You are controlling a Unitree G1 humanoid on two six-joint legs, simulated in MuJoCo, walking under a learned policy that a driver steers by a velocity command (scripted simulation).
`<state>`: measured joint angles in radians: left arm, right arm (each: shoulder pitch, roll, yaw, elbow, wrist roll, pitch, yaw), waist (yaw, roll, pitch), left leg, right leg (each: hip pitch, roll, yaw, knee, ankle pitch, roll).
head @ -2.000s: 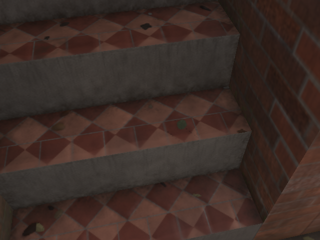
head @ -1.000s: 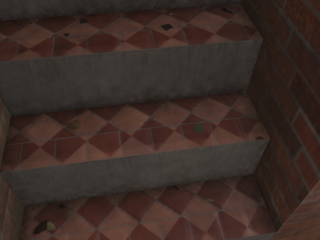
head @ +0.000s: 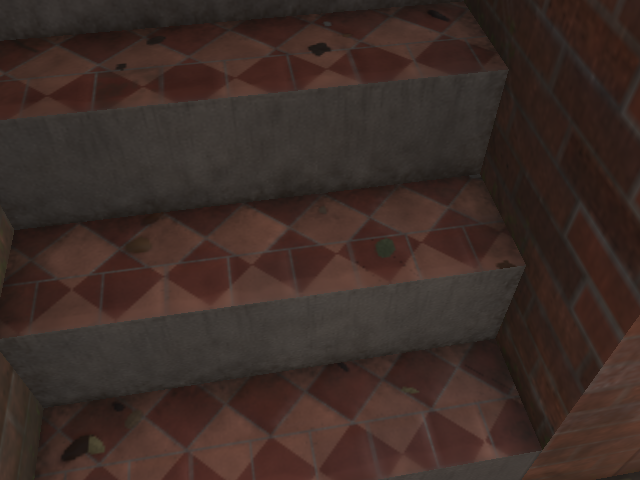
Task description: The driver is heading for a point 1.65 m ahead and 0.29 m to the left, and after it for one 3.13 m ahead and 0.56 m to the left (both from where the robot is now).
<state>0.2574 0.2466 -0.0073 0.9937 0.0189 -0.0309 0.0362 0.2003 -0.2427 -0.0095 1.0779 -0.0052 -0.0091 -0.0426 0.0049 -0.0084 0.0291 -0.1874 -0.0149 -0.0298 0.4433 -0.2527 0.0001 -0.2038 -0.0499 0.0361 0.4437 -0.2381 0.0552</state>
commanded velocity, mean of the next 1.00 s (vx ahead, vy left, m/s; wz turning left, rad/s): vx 0.38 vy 0.02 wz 0.00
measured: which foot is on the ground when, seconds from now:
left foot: down 0.00-0.64, up 0.66-1.00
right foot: down 0.00-0.24, up 0.26-0.60, down 0.62-1.00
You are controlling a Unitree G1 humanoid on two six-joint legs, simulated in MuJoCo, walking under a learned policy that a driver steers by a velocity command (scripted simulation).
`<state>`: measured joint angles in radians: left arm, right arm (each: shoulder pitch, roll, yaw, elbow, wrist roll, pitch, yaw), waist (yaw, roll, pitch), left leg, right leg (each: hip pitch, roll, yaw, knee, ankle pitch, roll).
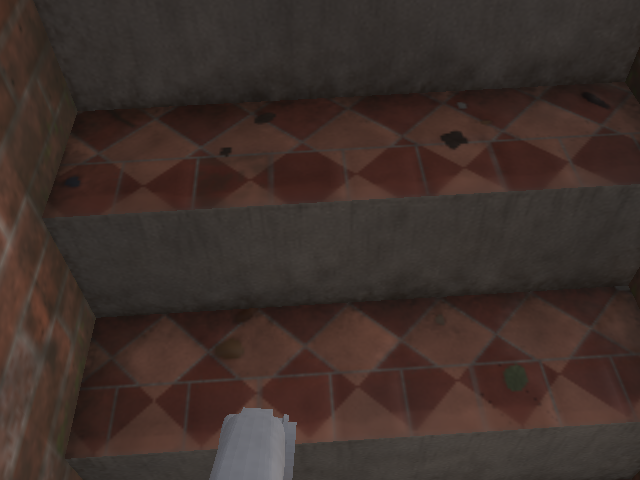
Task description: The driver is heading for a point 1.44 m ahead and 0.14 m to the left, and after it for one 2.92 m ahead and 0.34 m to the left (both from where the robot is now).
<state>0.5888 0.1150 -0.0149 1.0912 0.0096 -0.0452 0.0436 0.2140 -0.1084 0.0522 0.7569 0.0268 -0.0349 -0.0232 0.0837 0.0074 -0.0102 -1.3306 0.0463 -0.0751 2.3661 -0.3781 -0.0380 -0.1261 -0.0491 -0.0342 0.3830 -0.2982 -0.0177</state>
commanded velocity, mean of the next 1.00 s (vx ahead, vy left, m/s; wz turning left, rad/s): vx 0.48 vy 0.03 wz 0.00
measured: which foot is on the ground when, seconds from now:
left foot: up 0.00-0.12, down 0.14-0.90, up 0.92-1.00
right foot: down 0.00-0.16, up 0.18-0.84, down 0.86-1.00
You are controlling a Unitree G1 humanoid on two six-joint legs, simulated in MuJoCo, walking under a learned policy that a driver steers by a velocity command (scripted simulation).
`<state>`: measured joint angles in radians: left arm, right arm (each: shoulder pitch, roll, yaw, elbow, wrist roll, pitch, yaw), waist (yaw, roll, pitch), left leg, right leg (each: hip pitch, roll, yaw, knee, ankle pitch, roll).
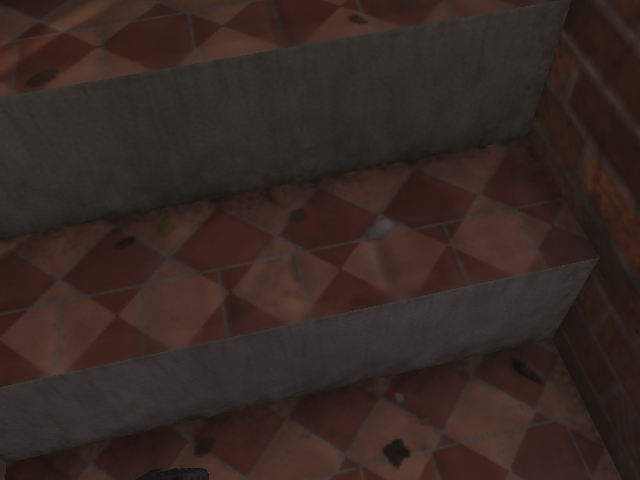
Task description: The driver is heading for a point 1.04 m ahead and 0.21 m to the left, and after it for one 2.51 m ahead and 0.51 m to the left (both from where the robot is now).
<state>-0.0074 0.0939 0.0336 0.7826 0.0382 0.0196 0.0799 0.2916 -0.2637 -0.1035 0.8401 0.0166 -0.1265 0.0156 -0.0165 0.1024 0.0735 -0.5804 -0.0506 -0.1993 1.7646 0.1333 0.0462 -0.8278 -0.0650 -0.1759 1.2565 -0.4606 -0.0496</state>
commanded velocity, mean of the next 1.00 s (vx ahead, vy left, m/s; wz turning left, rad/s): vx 0.39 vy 0.08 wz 0.00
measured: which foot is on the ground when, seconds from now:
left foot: up 0.00-0.56, down 0.58-1.00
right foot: down 0.00-0.58, up 0.60-1.00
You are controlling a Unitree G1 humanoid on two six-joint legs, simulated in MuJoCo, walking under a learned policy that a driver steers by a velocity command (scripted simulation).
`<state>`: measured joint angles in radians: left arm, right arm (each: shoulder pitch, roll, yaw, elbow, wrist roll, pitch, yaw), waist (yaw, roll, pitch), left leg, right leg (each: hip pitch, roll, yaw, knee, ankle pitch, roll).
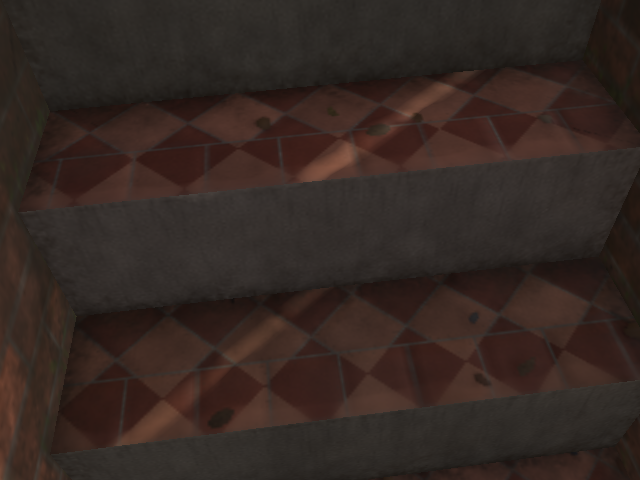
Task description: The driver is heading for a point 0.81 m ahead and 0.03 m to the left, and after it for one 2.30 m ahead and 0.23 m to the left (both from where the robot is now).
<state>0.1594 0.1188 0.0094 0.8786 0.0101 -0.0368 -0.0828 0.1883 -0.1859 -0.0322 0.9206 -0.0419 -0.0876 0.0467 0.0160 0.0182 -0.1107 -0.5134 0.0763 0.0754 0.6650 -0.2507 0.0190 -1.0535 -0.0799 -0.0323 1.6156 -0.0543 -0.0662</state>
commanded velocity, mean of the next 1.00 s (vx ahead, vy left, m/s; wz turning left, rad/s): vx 0.45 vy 0.01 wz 0.00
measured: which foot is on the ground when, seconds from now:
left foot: down 0.00-0.12, up 0.14-0.56, down 0.58-0.98, up 1.00-1.00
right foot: up 0.00-0.08, down 0.10-0.60, up 0.62-0.92, down 0.94-1.00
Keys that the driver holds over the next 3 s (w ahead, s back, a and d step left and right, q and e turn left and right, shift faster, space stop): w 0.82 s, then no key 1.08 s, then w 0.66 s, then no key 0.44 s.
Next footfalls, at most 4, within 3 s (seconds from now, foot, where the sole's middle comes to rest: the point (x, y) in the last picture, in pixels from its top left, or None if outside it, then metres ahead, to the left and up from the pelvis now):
0.10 right None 0.10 -0.13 -0.75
0.58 left None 0.31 0.05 -0.52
0.94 right None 0.34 -0.18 -0.52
1.22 left None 0.31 0.06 -0.52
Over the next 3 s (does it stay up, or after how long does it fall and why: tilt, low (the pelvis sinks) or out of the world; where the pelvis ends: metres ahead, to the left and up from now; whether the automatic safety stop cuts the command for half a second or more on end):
stays up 0.32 -0.05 0.26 its command is cut before an obstacle after 1.9 s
